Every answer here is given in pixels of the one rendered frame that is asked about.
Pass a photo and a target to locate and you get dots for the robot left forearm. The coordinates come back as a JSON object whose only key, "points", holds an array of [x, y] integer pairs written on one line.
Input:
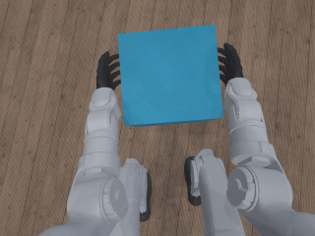
{"points": [[100, 154]]}

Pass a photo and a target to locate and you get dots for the robot right forearm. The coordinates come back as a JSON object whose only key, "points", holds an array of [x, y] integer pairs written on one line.
{"points": [[246, 124]]}

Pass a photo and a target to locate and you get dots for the robot left upper arm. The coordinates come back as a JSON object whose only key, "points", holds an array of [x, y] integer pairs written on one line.
{"points": [[94, 207]]}

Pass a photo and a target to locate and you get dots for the robot right foot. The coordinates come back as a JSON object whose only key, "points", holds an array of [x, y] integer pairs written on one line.
{"points": [[193, 200]]}

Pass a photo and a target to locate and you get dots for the robot right upper arm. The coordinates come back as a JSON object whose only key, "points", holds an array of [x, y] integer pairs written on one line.
{"points": [[264, 197]]}

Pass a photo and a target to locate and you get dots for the carton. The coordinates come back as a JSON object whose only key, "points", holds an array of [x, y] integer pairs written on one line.
{"points": [[170, 76]]}

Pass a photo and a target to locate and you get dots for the left robot thigh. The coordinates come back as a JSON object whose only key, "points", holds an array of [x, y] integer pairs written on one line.
{"points": [[135, 181]]}

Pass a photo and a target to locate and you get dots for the left robot hand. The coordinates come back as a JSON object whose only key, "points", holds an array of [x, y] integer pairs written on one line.
{"points": [[104, 78]]}

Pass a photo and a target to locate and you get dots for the right robot hand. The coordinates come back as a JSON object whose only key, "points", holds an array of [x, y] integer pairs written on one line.
{"points": [[232, 62]]}

